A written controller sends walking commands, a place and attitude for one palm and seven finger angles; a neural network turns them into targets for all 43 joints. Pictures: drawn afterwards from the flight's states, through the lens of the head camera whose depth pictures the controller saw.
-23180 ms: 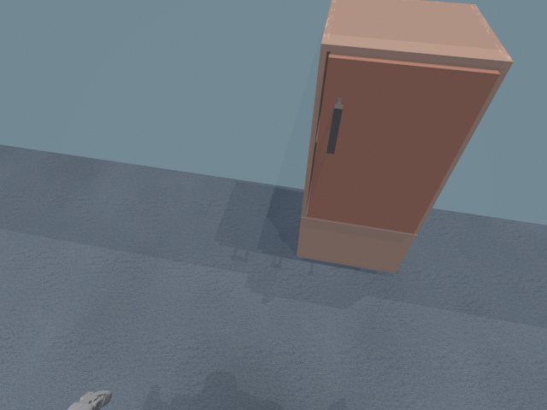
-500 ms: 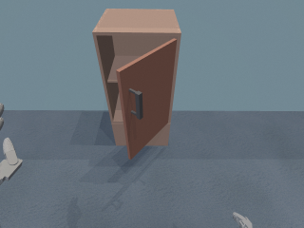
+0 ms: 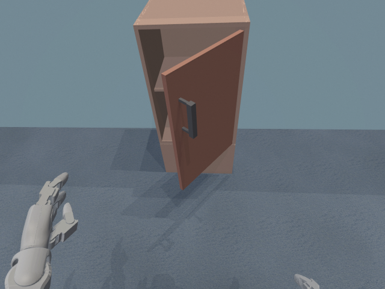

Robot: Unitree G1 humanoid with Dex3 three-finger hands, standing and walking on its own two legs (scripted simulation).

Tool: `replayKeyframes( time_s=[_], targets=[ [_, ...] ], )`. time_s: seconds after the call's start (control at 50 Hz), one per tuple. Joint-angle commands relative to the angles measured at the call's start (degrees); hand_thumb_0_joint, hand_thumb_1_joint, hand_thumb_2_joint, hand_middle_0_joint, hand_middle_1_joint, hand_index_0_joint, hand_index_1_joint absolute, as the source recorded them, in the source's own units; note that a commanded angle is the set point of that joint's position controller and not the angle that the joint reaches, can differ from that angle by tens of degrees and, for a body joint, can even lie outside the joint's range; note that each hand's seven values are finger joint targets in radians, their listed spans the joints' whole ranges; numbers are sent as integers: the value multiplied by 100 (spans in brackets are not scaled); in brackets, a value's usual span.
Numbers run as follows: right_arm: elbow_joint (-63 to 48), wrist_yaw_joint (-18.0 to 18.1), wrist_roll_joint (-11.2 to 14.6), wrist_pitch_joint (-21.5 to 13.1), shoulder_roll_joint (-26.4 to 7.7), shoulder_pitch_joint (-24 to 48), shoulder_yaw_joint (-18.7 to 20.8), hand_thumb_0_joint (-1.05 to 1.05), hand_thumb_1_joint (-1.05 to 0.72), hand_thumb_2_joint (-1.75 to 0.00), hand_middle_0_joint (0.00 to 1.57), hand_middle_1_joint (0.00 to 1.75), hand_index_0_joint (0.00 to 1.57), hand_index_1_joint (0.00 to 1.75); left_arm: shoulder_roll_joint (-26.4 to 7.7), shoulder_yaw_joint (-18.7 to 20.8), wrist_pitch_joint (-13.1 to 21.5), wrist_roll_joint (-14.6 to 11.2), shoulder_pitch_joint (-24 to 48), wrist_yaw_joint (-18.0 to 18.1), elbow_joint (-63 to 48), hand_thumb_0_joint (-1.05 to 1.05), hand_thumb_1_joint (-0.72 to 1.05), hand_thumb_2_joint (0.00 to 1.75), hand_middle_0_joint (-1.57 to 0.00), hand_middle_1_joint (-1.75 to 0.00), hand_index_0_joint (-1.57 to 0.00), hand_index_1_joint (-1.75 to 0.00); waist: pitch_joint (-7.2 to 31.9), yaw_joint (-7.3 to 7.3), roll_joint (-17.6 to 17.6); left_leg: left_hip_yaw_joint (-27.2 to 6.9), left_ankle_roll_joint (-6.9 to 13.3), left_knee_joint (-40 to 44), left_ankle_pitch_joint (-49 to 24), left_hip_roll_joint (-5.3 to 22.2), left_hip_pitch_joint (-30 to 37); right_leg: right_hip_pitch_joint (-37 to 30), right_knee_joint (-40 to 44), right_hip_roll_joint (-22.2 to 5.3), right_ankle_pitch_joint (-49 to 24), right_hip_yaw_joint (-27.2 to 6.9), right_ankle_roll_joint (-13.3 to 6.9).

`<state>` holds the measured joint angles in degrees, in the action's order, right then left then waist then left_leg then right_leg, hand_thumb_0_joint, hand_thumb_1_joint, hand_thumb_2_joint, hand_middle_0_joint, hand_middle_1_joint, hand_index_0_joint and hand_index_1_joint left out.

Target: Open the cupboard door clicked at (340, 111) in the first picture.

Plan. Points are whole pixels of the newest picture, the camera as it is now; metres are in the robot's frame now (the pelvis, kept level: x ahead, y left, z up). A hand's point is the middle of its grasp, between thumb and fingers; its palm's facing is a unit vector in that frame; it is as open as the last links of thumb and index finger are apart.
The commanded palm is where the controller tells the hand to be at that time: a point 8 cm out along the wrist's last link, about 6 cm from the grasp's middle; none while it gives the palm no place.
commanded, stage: let the arm hang, fingers relaxed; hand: left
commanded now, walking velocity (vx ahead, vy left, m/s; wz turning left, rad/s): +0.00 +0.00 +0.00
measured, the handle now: (187, 118) +0.64 +0.05 -0.03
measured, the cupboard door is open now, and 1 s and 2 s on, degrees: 51 51 51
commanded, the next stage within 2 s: look to check the result in 1.00 s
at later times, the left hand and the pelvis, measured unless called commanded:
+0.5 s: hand out of the picture +0.04 +0.17 -0.15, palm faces +0.05 -0.97 -0.25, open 7.3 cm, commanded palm none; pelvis +0.01 -0.03 +0.02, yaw +0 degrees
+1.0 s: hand out of the picture +0.01 +0.16 -0.16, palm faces +0.03 -0.98 -0.19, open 7.3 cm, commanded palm none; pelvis +0.01 -0.01 +0.02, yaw -1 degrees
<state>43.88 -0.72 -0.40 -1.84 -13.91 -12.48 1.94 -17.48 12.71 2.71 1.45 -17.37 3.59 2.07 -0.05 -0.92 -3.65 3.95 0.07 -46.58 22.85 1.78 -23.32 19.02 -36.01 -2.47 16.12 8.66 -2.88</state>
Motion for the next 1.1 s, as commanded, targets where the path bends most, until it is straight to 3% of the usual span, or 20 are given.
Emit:
replayKeyframes(
  time_s=[0.0,0.02,0.04,0.06,0.1,0.12,0.14,0.16,0.18,0.2,0.24,0.28,0.32,0.36,0.4,0.44,0.56,0.72,0.8,1.08],
  targets=[
    [-361,-39,-168,135,-627,-454,84,0,-90,-90,20,30,20,30,204,-809,-389,-29,-72,-287,1554,0,90,90,-20,-30,-20,-30,-87,-200,310,-1622,597,1916,-1320,880,1033,1377,-438,-213,735,-474,143],
    [-381,24,-309,117,-1006,-408,143,0,-90,-90,20,30,20,30,237,-819,-396,-46,15,-298,1783,0,90,90,-20,-30,-20,-30,-158,-197,-390,-2825,1178,2665,-1408,1857,541,1280,-1351,119,1280,-528,315],
    [-393,95,-355,145,-1054,-202,120,0,-90,-90,20,30,20,30,81,-804,-393,-46,240,-313,1974,0,90,90,-20,-30,-20,-30,-187,-140,-129,-2948,1443,2958,-1268,2002,92,890,-1790,21,1475,-1033,294],
    [-385,124,-344,136,-964,98,51,0,-90,-90,20,30,20,30,91,-808,-379,-27,213,-346,2238,0,90,90,-20,-30,-20,-30,-28,31,8,-2449,1294,2968,-869,1715,-236,392,-1636,-30,1386,-1125,314],
    [-200,145,-288,119,-768,326,-21,0,-90,-90,20,30,20,30,-58,-831,-360,3,100,-350,3045,0,90,90,-20,-30,-20,-30,-40,240,-1097,-1511,751,2690,-1341,1082,-471,-417,-641,47,574,-895,301],
    [-58,152,-227,120,-604,333,-69,0,-90,-90,20,30,20,30,-130,-845,-317,-23,-132,-343,3421,0,90,90,-20,-30,-20,-30,135,335,-1031,-1058,516,2302,-1579,763,-349,-856,94,31,-92,-990,290],
    [60,158,-143,121,-379,219,-90,0,-90,-90,20,30,20,30,-298,-855,-236,-36,-317,-318,3767,0,90,90,-20,-30,-20,-30,387,331,-336,-629,235,1750,-1377,309,-123,-1095,680,-229,-863,-1555,202],
    [137,175,-54,160,-191,60,-100,0,-90,-90,20,30,20,30,-473,-873,-151,-45,-353,-297,4064,0,90,90,-20,-30,-20,-30,561,180,604,-214,17,1163,-443,-86,0,-1062,1325,-892,-1322,-2394,50],
    [324,195,-27,230,-158,-149,-66,0,-90,-90,20,30,20,30,-503,-898,-110,-73,-160,-281,4281,0,90,90,-20,-30,-20,-30,569,73,1032,-218,-32,771,206,-199,273,-811,1928,-1299,-1156,-2819,-151],
    [398,210,-90,295,-141,-294,23,0,-90,-90,20,30,20,30,-254,-786,-99,-17,-15,-227,4274,0,90,90,-20,-30,-20,-30,531,23,1180,-348,-5,533,321,-113,334,-816,2085,-1281,-1283,-2716,-112],
    [721,204,-79,344,-9,-519,20,0,-90,-90,20,30,20,30,-148,-845,-126,-27,241,-193,4521,0,90,90,-20,-30,-20,-30,422,-73,629,-394,48,543,83,-101,441,-948,1930,-1117,-1609,-2326,-217],
    [962,215,-57,345,107,-706,6,0,-90,-90,20,30,20,30,-8,-891,-137,-60,349,-170,4769,0,90,90,-20,-30,-20,-30,375,-148,654,-416,82,1168,-271,-45,711,-1073,1797,-928,-1728,-1925,-316],
    [1163,216,-49,310,129,-859,-16,0,-90,-90,20,30,20,30,89,-949,-146,-88,365,-156,5042,0,90,90,-20,-30,-20,-30,268,-159,841,-498,126,2039,-1081,35,1078,-1091,1661,-693,-1844,-1516,-133],
    [1321,264,-85,248,3,-770,-52,0,-90,-90,20,30,20,30,269,-1018,-150,-125,259,-144,5269,0,90,90,-20,-30,-20,-30,99,-21,425,-755,225,2457,-1832,359,1280,-1009,1569,-341,-1838,-1287,96],
    [1430,308,-90,268,-21,-728,-71,0,-90,-90,20,30,20,30,286,-1030,-167,-113,172,-121,5462,0,90,90,-20,-30,-20,-30,-108,52,490,-660,218,2380,-1595,396,1153,-1057,1828,-291,-1681,-1331,262],
    [1635,309,-69,257,75,-837,-100,0,-90,-90,20,30,20,30,99,-1000,-185,-137,245,-123,5683,0,90,90,-20,-30,-20,-30,65,21,134,-505,138,2523,-1658,292,1197,-1424,1693,-388,-2090,-1264,232],
    [1848,291,-95,271,99,-829,-112,0,-90,-90,20,30,20,30,228,-1051,-207,-125,294,-133,6000,0,90,90,-20,-30,-20,-30,-442,34,459,-560,164,2853,-1001,293,1136,-1062,2118,-300,-521,-1329,91],
    [2005,298,-119,259,233,-1011,-137,0,-90,-90,20,30,20,30,342,-1052,-210,-117,188,-133,6170,0,90,90,-20,-30,-20,-30,-590,37,314,-547,190,2963,-684,273,999,-885,2174,-264,-1,-1384,14],
    [2013,308,-105,241,235,-1100,-136,0,-90,-90,20,30,20,30,383,-1057,-201,-115,124,-129,6206,0,90,90,-20,-30,-20,-30,-573,47,438,-552,202,2949,-737,290,1004,-876,2101,-247,-80,-1343,7],
    [2110,354,-79,144,298,-1163,-172,0,-90,-90,20,30,20,30,519,-1113,-173,-126,-63,-127,6335,0,90,90,-20,-30,-20,-30,-449,53,246,-627,227,2979,-1368,377,1197,-974,1737,-262,-965,-1236,-30]
  ],
)
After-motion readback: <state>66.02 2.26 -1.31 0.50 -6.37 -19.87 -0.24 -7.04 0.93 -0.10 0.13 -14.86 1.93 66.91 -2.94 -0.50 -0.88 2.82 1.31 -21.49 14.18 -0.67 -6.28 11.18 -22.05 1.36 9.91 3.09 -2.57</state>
